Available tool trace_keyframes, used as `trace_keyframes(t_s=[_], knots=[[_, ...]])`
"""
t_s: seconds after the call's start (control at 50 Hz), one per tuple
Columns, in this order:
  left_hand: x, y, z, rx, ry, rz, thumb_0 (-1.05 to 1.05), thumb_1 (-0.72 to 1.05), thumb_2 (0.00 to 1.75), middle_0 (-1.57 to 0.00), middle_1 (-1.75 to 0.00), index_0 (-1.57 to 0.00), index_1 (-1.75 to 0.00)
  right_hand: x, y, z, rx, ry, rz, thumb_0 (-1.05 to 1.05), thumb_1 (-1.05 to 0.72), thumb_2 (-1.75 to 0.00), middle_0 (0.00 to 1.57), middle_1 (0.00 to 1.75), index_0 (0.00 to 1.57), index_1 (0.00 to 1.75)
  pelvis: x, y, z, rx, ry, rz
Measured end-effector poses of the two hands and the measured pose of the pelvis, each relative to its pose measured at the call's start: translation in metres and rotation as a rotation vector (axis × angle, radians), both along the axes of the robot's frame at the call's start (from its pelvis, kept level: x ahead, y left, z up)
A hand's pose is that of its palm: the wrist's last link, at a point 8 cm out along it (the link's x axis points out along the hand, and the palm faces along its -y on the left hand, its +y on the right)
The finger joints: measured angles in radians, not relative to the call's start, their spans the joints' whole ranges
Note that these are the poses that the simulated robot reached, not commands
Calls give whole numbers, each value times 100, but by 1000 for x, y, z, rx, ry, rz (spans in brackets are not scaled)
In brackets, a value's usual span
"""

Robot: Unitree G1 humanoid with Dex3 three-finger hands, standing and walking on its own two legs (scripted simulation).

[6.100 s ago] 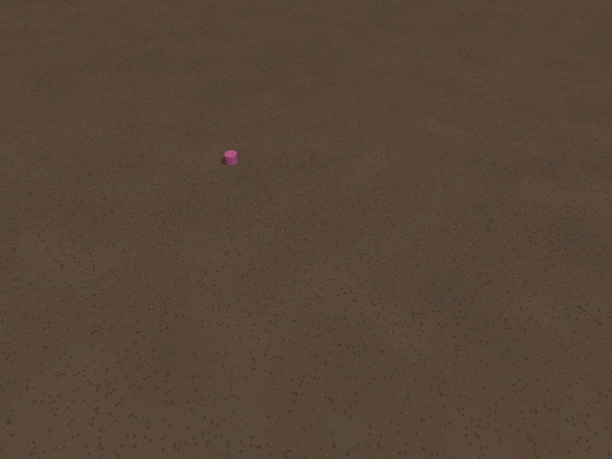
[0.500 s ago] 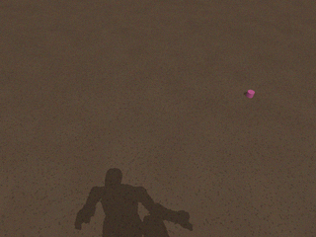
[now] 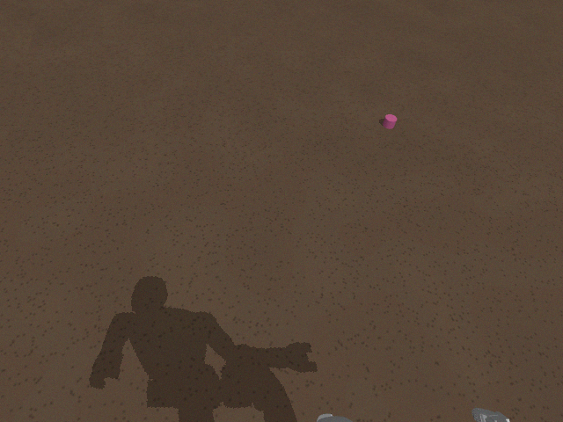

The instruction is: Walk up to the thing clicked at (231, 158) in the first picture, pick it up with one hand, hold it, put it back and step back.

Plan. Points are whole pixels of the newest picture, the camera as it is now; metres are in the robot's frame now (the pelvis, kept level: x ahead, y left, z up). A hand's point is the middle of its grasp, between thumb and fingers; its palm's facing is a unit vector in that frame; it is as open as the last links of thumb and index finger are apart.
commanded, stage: walk up
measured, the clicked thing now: (389, 121) +1.68 -0.65 -0.74
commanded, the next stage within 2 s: stand in 1.64 s
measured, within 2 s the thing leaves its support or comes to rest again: neither
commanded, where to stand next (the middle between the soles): +0.08 -0.02 m, yaw -21 degrees
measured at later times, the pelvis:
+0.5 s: pelvis +0.00 -0.03 +0.00, yaw -13 degrees
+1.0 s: pelvis -0.01 -0.02 -0.01, yaw -20 degrees
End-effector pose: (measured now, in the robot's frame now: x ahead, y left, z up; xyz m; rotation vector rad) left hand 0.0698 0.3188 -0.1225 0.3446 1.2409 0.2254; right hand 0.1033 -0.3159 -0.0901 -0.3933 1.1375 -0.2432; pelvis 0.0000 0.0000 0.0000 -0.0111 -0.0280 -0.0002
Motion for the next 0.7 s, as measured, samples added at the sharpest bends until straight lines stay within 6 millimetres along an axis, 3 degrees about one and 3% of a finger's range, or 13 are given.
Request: trace_keyframes(t_s=[0.16, 0.34, 0.4, 0.54, 0.7], knots=[[32, -6, 9, -34, -18, -110, 1, 90, 90, -20, -30, -20, -30, -61, 2, 8, -4, 40, -103, 0, -90, -89, 21, 30, 20, 30, 0, 5, 8, -12, -10, -78], [68, -41, 17, 16, -57, -253, 1, 90, 90, -21, -30, -20, -30, -110, -23, -27, 50, 48, -219, 0, -90, -89, 21, 30, 20, 30, -4, -14, -9, -4, -30, -165], [72, -54, 24, 21, -86, -279, 1, 90, 90, -21, -30, -20, -30, -116, -25, -34, 71, 61, -247, 0, -90, -89, 21, 30, 20, 30, -4, -21, -8, 1, -37, -190], [80, -69, 36, 17, -107, -303, 1, 90, 90, -21, -30, -20, -30, -115, -24, -27, 93, 45, -244, 0, -90, -89, 21, 30, 20, 30, 0, -26, 3, 26, -24, -244], [94, -61, 13, -28, -125, -320, 1, 90, 90, -21, -30, -21, -30, -112, -20, -20, 20, 19, -257, 0, -90, -89, 21, 30, 20, 30, 4, -15, -9, 6, -24, -264]])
